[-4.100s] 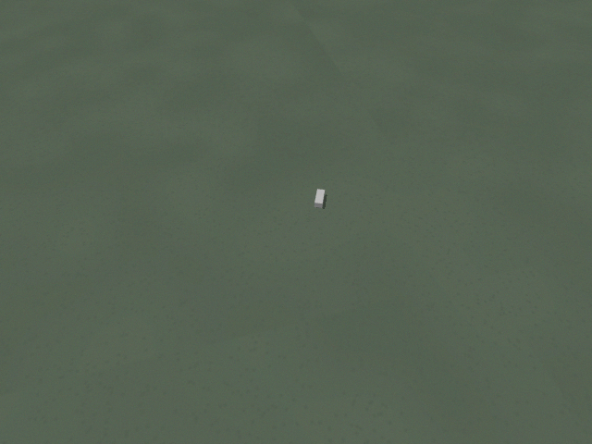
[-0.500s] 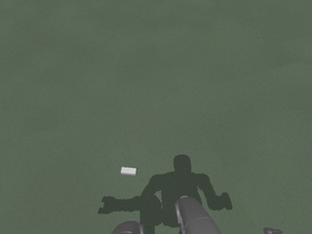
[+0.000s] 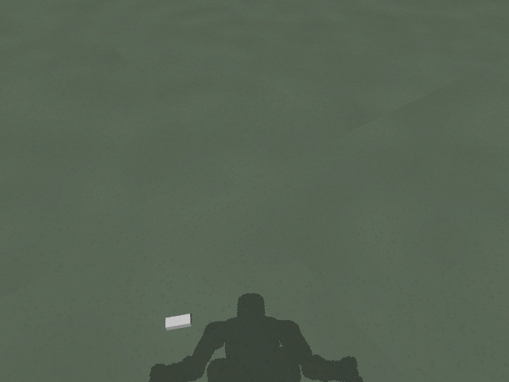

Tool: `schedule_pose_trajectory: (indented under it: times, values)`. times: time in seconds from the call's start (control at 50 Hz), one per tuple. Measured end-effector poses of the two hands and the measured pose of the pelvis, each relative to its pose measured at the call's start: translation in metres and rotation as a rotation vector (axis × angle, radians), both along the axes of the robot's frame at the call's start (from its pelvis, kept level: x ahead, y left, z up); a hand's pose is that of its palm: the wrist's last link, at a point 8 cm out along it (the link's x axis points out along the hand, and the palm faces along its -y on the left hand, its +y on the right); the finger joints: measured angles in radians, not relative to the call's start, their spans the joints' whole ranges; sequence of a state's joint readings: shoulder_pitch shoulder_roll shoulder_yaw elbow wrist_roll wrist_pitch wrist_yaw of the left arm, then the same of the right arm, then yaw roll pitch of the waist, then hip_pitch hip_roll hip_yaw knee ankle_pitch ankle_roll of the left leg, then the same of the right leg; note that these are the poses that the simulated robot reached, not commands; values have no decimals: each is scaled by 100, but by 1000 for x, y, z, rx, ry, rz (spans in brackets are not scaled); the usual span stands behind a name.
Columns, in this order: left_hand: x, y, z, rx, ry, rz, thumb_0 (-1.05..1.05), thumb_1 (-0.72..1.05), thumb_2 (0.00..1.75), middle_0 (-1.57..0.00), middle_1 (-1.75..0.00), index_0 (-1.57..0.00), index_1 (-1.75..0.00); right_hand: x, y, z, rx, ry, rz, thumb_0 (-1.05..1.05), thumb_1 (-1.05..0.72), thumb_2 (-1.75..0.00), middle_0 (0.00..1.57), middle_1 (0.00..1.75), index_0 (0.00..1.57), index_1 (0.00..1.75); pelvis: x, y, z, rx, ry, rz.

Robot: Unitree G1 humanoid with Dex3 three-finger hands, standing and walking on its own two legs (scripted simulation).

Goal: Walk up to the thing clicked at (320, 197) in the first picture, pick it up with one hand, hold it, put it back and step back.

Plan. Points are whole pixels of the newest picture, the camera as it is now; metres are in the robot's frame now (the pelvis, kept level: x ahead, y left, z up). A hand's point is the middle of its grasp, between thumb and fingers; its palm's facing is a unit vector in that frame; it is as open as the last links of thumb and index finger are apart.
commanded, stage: walk up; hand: left
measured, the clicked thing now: (178, 321) +0.51 +0.26 -0.76
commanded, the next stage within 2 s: none
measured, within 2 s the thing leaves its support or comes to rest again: neither
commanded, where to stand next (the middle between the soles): +0.15 -0.03 m, yaw +2 degrees
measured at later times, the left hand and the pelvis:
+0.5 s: hand out of the picture +0.10 +0.25 -0.18, palm faces -0.03 -0.94 -0.33, open 7.4 cm; pelvis +0.05 -0.01 -0.02, yaw +0 degrees
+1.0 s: hand (157, 367) +0.21 +0.18 -0.17, palm faces +0.02 -0.92 -0.40, open 7.4 cm; pelvis +0.09 -0.09 -0.03, yaw +2 degrees
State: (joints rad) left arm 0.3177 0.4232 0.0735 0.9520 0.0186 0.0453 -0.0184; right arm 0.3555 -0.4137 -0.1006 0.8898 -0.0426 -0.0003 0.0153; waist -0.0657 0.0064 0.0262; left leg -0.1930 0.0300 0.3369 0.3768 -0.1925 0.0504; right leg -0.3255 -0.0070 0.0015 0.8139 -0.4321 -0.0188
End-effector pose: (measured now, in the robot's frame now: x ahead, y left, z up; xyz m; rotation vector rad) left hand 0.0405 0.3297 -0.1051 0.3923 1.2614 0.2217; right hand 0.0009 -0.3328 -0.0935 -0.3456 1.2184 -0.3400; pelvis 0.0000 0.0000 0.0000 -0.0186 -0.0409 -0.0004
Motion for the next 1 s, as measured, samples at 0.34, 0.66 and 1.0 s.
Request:
schedule_pose_trajectory:
  times: [0.34,0.66,1.0]
  values:
    - [-9,-30,-9,-36,-2,79,1,90,90,-20,-30,-21,-30,50,15,-26,103,42,100,0,-90,-90,21,30,20,30,21,-15,-7,19,4,-10]
    - [131,-58,-36,-51,-108,-14,0,90,90,-20,-30,-21,-30,99,-51,-24,-72,26,89,0,-90,-90,21,30,20,30,70,-46,-31,44,23,3]
    - [159,-108,-28,-13,-138,16,0,90,90,-20,-30,-21,-30,174,-55,-62,95,23,136,0,-90,-90,20,30,20,30,86,-85,-31,40,44,28]
